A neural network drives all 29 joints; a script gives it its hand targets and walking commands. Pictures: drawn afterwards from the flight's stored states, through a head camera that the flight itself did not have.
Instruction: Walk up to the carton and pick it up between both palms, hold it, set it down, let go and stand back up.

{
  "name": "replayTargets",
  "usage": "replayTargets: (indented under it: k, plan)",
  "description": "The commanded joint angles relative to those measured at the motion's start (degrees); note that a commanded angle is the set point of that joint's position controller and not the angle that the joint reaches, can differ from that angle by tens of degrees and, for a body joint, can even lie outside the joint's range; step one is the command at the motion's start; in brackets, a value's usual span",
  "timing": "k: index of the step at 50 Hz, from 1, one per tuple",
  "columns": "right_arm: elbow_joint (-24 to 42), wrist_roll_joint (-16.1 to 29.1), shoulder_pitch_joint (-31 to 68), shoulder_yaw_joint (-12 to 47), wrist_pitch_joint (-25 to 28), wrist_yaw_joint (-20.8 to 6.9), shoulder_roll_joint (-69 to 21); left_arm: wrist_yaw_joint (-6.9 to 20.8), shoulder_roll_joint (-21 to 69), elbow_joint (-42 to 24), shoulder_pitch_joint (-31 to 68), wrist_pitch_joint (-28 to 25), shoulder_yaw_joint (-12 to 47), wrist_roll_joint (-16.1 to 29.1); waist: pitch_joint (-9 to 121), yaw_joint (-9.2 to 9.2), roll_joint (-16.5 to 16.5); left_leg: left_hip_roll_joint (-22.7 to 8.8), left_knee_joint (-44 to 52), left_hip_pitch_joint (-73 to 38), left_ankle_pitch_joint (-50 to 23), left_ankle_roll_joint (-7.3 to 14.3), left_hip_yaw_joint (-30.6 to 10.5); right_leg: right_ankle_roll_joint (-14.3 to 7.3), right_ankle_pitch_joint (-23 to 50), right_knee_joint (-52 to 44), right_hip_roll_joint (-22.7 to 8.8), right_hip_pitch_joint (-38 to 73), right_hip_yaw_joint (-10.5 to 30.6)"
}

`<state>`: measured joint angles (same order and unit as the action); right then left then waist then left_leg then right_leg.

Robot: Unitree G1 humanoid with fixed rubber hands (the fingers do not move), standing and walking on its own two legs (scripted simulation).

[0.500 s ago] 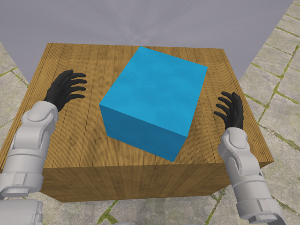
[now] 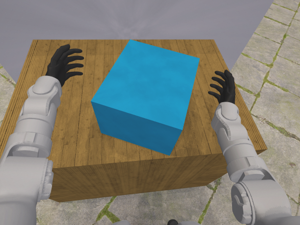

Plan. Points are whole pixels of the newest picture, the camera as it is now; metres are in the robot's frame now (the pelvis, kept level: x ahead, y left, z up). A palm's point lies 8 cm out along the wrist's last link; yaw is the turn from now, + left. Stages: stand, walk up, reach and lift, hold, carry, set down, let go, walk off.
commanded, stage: reach and lift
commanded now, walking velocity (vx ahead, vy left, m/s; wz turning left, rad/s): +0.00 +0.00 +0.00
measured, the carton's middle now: (149, 96) +0.49 +0.00 -0.02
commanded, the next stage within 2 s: none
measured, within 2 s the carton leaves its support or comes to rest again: neither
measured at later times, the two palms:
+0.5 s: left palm (72, 65) +0.50 +0.22 +0.10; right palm (218, 89) +0.44 -0.19 +0.08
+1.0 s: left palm (85, 86) +0.50 +0.20 +0.02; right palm (213, 112) +0.41 -0.20 -0.01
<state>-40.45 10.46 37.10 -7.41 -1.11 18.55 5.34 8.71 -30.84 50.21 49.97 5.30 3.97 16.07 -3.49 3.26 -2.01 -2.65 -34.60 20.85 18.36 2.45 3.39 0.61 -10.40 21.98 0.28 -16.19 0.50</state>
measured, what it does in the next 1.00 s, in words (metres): stands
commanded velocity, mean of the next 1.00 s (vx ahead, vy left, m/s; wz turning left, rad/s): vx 0.00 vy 0.00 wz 0.00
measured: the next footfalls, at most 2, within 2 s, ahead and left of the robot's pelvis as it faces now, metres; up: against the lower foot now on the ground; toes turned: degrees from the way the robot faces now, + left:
none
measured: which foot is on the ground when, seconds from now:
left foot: down 0.00-1.00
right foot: down 0.00-1.00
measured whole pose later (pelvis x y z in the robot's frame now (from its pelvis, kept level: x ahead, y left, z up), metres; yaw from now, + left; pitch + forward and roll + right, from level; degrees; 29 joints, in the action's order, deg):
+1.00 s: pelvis -0.02 +0.01 -0.03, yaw -3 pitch +27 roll -6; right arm -69.5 9.7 54.5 -12.8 16.2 14.7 6.6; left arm 4.7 -26.6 76.2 65.8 -12.4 11.4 17.3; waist 7.8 5.4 1.3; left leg -3.2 -44.3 53.9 18.1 1.8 3.1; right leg 1.1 -9.6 31.0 0.6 -48.9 0.5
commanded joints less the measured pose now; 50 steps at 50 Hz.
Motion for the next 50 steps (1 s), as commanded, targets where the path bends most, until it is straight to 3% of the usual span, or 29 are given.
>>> replayTargets:
  k: [1, 3, 6, 8, 12, 14, 15, 16, 18, 19, 21, 22, 25, 27, 28, 29, 30, 32, 33, 35, 36, 39, 42, 43, 45, 47, 48, 49, 50]
  plan:
    - [-5.8, 0.2, 32.1, -6.1, 3.2, -0.9, 11.7, -1.7, -7.6, 5.3, 36.0, -3.6, 7.0, 4.8, 44.0, 15.05, 17.5, -2.5, -0.8, -23.8, -42.1, -10.3, -8.2, -2.9, 17.2, 1.2, 2.5, -10.9, -5.8]
    - [-4.8, -0.1, 33.8, -6.0, 3.7, -0.8, 10.7, -2.4, -9.1, 5.2, 38.3, -5.4, 7.3, 5.5, 50.3, 14.70, 15.1, -1.7, -0.5, -21.7, -38.4, -9.1, -7.8, -2.4, 18.1, 1.7, 2.2, -9.3, -5.2]
    - [-8.8, 1.2, 37.3, -5.8, 4.0, -1.7, 10.8, -2.9, -7.8, 11.8, 40.4, -6.5, 9.6, 6.7, 51.3, 14.72, 16.9, -2.4, -1.0, -21.3, -40.6, -9.2, -8.1, -3.1, 17.9, 2.4, 2.4, -13.2, -5.5]
    - [-11.1, 0.7, 35.7, -6.3, 5.4, -1.5, 12.0, -3.1, -5.9, 8.2, 40.9, -6.6, 9.3, 5.3, 53.0, 15.33, 19.6, -2.6, -1.9, -23.9, -44.3, -10.7, -8.8, -2.6, 19.0, 3.4, 3.5, -13.8, -6.6]
    - [-14.4, 0.8, 40.4, -6.8, 6.0, -1.9, 11.8, -3.3, -6.1, 14.8, 43.6, -8.1, 10.8, 6.8, 55.2, 14.92, 15.8, -1.2, -2.9, -20.1, -40.9, -9.5, -7.3, -3.4, 20.4, 2.6, 2.2, -14.9, -5.7]
    - [-16.9, -0.1, 41.3, -8.8, 7.1, -1.4, 13.3, -3.7, -6.5, 14.8, 45.6, -8.4, 11.4, 6.4, 56.6, 17.22, 18.4, -2.0, -2.7, -22.3, -45.9, -10.4, -8.3, -2.7, 20.9, 3.5, 3.2, -18.0, -6.7]
    - [-17.4, 1.2, 44.2, -7.3, 6.7, -2.1, 12.4, -3.2, -6.5, 19.5, 47.2, -8.6, 11.1, 6.2, 56.3, 15.41, 16.6, -1.4, -3.5, -17.9, -40.7, -9.7, -7.0, -3.6, 20.6, 2.8, 2.7, -15.3, -5.6]
    - [-16.1, 1.0, 43.2, -6.4, 7.2, -2.1, 11.9, -3.4, -6.6, 15.7, 47.9, -9.5, 11.2, 7.1, 58.2, 15.59, 16.6, -1.2, -2.9, -20.7, -44.5, -9.9, -7.5, -2.5, 21.7, 3.5, 3.1, -16.1, -6.6]
    - [-20.9, 0.2, 41.8, -8.4, 7.9, -2.4, 12.9, -3.9, -6.3, 15.0, 47.3, -9.9, 11.4, 5.1, 58.8, 16.14, 21.2, -2.3, -3.5, -25.4, -50.7, -11.3, -8.3, -2.7, 22.1, 3.7, 3.3, -21.2, -7.2]
    - [-20.0, 0.9, 44.2, -7.7, 8.0, -2.7, 12.6, -4.1, -7.1, 17.7, 48.1, -10.1, 10.9, 5.4, 61.2, 13.69, 19.6, -1.7, -4.7, -20.4, -45.8, -11.1, -7.3, -4.3, 19.9, 1.8, 2.9, -19.2, -6.2]
    - [-21.9, -0.2, 45.2, -9.6, 8.1, -2.4, 13.3, -4.0, -4.4, 19.2, 49.4, -10.1, 13.1, 6.1, 60.7, 17.39, 21.4, -1.9, -4.1, -21.4, -44.9, -11.5, -8.0, -3.1, 19.1, 3.4, 3.6, -20.3, -7.5]
    - [-21.7, 0.6, 44.9, -8.3, 8.7, -2.4, 13.7, -4.3, -5.1, 17.8, 48.8, -10.1, 12.2, 6.2, 62.0, 15.12, 19.8, -1.9, -4.5, -21.2, -48.2, -11.7, -7.5, -4.3, 20.6, 1.7, 3.3, -19.5, -6.2]
    - [-23.6, -0.6, 43.6, -8.8, 10.3, -2.7, 13.2, -4.4, -4.2, 17.9, 46.3, -10.4, 12.7, 5.6, 64.0, 15.51, 20.3, -3.0, -6.4, -24.9, -58.3, -12.9, -8.5, -4.0, 22.3, 2.4, 3.8, -22.4, -7.1]
    - [-23.0, 0.8, 43.6, -8.5, 11.6, -2.9, 13.9, -4.2, -4.8, 17.1, 47.0, -10.9, 12.1, 5.1, 64.5, 14.89, 20.9, -2.0, -7.1, -22.6, -55.1, -13.4, -7.9, -3.6, 23.0, 3.2, 3.4, -20.9, -7.5]
    - [-26.8, -0.1, 43.1, -8.5, 11.6, -2.9, 13.2, -4.1, -3.0, 18.2, 47.3, -11.0, 13.3, 5.1, 62.3, 16.71, 20.6, -3.0, -6.7, -24.0, -57.7, -13.4, -8.9, -3.3, 21.4, 3.6, 3.8, -23.9, -7.9]
    - [-26.4, -0.3, 41.4, -7.8, 12.7, -2.5, 12.5, -4.3, -4.0, 20.1, 43.9, -10.9, 12.0, 4.1, 62.5, 13.96, 19.6, -2.4, -6.5, -21.6, -58.0, -13.0, -8.0, -3.5, 22.3, 3.0, 4.0, -22.3, -7.2]
    - [-24.6, -0.3, 40.8, -9.4, 14.6, -2.4, 14.6, -4.9, -3.2, 14.4, 42.8, -10.9, 13.1, 4.1, 66.2, 15.85, 22.8, -3.5, -8.0, -25.2, -65.3, -14.6, -9.1, -2.9, 23.7, 3.7, 4.2, -24.6, -8.2]
    - [-27.1, -0.7, 39.4, -9.3, 16.9, -2.9, 13.1, -5.4, -2.0, 14.6, 42.9, -11.6, 13.6, 3.8, 68.6, 15.26, 23.6, -4.5, -9.9, -25.8, -70.0, -15.1, -9.7, -3.8, 21.4, 3.3, 4.2, -26.5, -8.4]
    - [-26.1, -0.3, 42.5, -9.4, 17.3, -3.1, 13.8, -5.4, -3.0, 13.9, 43.6, -11.7, 12.9, 3.7, 70.0, 13.04, 22.5, -4.8, -10.0, -23.4, -72.8, -14.7, -9.1, -4.9, 20.8, 1.8, 4.5, -25.6, -7.7]
    - [-27.5, 0.5, 42.2, -8.0, 18.1, -3.2, 14.7, -5.2, -3.8, 15.6, 44.3, -12.6, 11.5, 3.8, 67.9, 13.24, 19.6, -3.3, -10.7, -21.2, -70.0, -14.6, -8.3, -4.0, 25.8, 3.4, 3.6, -24.4, -7.2]
    - [-29.1, -0.7, 41.7, -9.6, 17.9, -3.0, 13.9, -4.7, -3.3, 16.4, 44.1, -13.4, 13.1, 4.4, 67.4, 15.44, 19.0, -3.4, -10.3, -21.1, -64.6, -14.3, -8.8, -2.4, 22.4, 4.8, 3.7, -26.3, -7.4]
    - [-28.9, 0.2, 43.3, -7.4, 18.4, -3.6, 12.1, -4.6, -4.7, 21.6, 44.7, -15.4, 13.0, 5.0, 66.9, 12.66, 18.7, -3.5, -9.3, -15.2, -58.2, -13.2, -8.5, -2.1, 16.8, 5.3, 3.1, -26.9, -6.9]
    - [-26.6, 0.1, 42.2, -7.4, 19.1, -4.0, 12.0, -4.2, -4.8, 23.1, 44.8, -18.3, 12.0, 5.4, 69.8, 12.49, 18.6, -1.5, -9.1, -15.0, -53.7, -12.8, -6.9, -0.8, 20.3, 8.2, 3.1, -26.4, -7.3]
    - [-32.3, -0.4, 41.1, -8.6, 18.9, -4.1, 12.0, -4.0, -2.4, 24.6, 45.9, -18.9, 14.9, 5.3, 67.4, 15.20, 20.2, -2.0, -9.0, -13.5, -50.0, -13.0, -8.1, -0.8, 16.0, 9.7, 3.1, -29.2, -8.1]
    - [-25.6, 0.0, 44.1, -8.6, 19.4, -3.7, 11.5, -3.8, -3.0, 25.4, 46.8, -19.7, 13.3, 5.8, 70.3, 14.05, 19.3, -1.3, -9.5, -10.0, -44.4, -12.3, -7.0, 0.2, 16.6, 11.5, 3.0, -27.2, -7.8]
    - [-27.4, -1.0, 46.1, -9.8, 20.1, -4.4, 12.2, -4.7, -1.9, 27.1, 48.1, -20.4, 14.2, 6.0, 72.4, 14.32, 18.4, -1.8, -9.8, -9.1, -45.5, -12.1, -7.2, -0.2, 16.1, 12.5, 2.9, -29.8, -8.3]
    - [-27.2, -1.9, 45.6, -11.9, 19.9, -4.3, 14.2, -4.7, -2.3, 23.0, 50.1, -21.5, 15.3, 6.4, 73.7, 16.73, 20.9, -2.1, -9.6, -9.6, -43.0, -12.7, -8.0, 0.7, 14.9, 14.1, 3.1, -30.2, -8.7]
    - [-27.8, -1.4, 43.6, -10.3, 19.9, -4.0, 11.1, -4.5, -2.2, 25.6, 48.0, -21.5, 12.9, 5.4, 72.6, 13.54, 19.7, -0.4, -10.3, -6.9, -42.6, -11.6, -6.3, 0.4, 16.6, 13.8, 3.0, -28.0, -8.0]
    - [-26.0, -2.1, 44.1, -11.0, 19.1, -3.7, 10.9, -4.3, -3.8, 26.4, 48.5, -21.6, 12.5, 5.8, 76.1, 13.06, 18.4, 0.4, -10.9, -5.5, -38.1, -11.0, -5.5, -0.1, 16.7, 12.8, 2.6, -27.7, -6.9]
